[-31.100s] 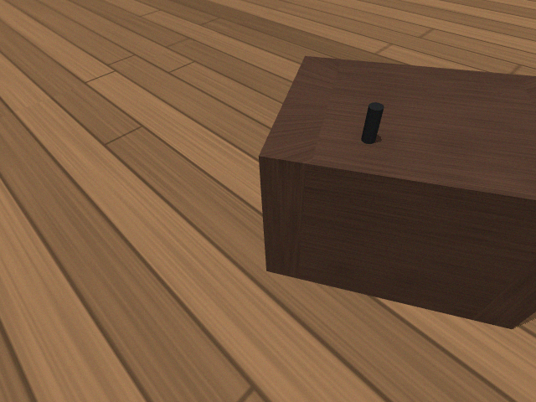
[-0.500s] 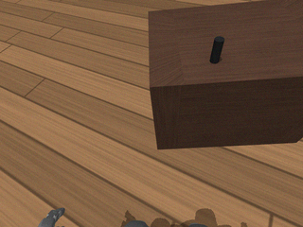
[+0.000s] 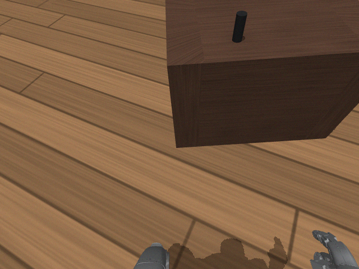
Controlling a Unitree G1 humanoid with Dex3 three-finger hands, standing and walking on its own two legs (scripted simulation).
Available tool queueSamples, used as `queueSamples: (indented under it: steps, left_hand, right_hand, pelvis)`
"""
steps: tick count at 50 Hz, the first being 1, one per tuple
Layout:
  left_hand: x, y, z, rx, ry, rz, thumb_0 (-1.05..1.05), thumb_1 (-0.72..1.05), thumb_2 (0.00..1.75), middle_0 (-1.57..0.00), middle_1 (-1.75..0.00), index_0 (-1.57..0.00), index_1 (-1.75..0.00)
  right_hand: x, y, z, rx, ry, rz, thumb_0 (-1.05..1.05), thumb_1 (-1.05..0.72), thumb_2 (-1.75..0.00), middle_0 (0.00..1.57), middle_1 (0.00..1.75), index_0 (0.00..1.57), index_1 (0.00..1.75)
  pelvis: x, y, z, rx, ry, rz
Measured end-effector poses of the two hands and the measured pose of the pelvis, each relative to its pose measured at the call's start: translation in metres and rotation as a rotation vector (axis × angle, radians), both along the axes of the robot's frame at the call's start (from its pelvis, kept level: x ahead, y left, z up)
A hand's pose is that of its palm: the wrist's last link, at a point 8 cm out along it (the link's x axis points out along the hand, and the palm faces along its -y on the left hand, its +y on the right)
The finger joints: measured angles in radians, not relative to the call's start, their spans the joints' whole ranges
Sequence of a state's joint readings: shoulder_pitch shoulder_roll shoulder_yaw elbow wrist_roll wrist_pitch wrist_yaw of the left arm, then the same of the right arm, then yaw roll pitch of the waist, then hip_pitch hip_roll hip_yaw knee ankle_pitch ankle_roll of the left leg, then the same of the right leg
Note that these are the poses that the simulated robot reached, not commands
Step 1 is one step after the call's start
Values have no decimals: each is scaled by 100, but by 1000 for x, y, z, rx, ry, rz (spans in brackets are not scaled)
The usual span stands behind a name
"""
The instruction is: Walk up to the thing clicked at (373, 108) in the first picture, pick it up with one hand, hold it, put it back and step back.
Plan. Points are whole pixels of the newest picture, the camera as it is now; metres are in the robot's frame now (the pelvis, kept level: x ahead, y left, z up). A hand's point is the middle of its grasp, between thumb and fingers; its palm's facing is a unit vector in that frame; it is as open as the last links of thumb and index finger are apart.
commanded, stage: step back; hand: right
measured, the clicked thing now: (239, 27) +0.98 -0.20 -0.04
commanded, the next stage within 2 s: stand in 1.48 s
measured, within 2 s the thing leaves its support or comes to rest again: neither
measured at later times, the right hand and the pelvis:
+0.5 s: hand out of the picture -0.03 -0.26 -0.12, palm faces -0.11 +0.91 -0.39, open 7.4 cm; pelvis -0.14 -0.01 +0.01, yaw +2 degrees
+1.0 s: hand out of the picture -0.09 -0.25 -0.13, palm faces -0.09 +0.93 -0.36, open 7.4 cm; pelvis -0.16 +0.01 +0.01, yaw +3 degrees
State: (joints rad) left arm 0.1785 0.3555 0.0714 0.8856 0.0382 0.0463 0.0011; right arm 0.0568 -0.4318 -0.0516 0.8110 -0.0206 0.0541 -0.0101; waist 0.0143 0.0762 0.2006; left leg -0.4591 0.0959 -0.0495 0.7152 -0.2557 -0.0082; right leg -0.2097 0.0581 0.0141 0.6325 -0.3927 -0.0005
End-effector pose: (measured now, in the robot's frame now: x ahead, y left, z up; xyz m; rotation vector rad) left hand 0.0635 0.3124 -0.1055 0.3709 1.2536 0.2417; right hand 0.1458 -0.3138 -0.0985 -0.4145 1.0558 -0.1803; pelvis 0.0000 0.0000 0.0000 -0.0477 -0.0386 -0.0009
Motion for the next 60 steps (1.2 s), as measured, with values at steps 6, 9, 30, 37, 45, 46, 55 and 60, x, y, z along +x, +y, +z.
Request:
queueSamples:
  steps: [6,9,30,37,45,46,55,60]
  left_hand:
    - [-49,-6,22,24,4,26,0,90,89,-21,-30,-21,-30]
    - [-56,-1,26,49,-33,19,0,90,89,-21,-30,-21,-30]
    - [-180,-18,0,-29,-28,14,0,91,89,-21,-30,-20,-30]
    - [-218,-29,16,-8,-13,51,0,90,89,-21,-30,-21,-30]
    - [-209,-1,17,2,-61,82,0,90,89,-21,-30,-21,-30]
    - [-206,4,15,2,-62,83,0,90,89,-21,-30,-21,-30]
    - [-165,15,12,-27,-77,47,0,91,90,-21,-30,-20,-30]
    - [-145,3,9,-25,-88,29,0,91,90,-20,-30,-20,-29]
  right_hand:
    - [-47,1,-2,47,37,-26,1,-90,-90,21,30,20,29]
    - [-73,3,-7,42,68,-15,1,-90,-90,21,30,20,29]
    - [-190,-8,12,26,11,-3,1,-90,-90,21,30,21,30]
    - [-221,-22,5,53,59,-41,1,-90,-90,21,30,20,29]
    - [-237,-3,-5,44,168,-7,1,-91,-90,20,30,20,29]
    - [-237,2,-5,42,170,-7,1,-91,-90,20,30,20,29]
    - [-231,22,12,43,117,-25,1,-90,-90,21,30,21,30]
    - [-217,8,6,33,115,-38,1,-90,-90,21,30,21,30]
  pelvis:
    - [-28,-5,12,82,24,-7]
    - [-46,-5,11,76,35,15]
    - [-161,-19,8,51,7,-9]
    - [-170,-24,16,48,-8,-2]
    - [-166,-6,12,39,8,68]
    - [-166,-3,11,52,3,67]
    - [-154,4,19,47,-2,50]
    - [-144,-5,14,55,-2,42]
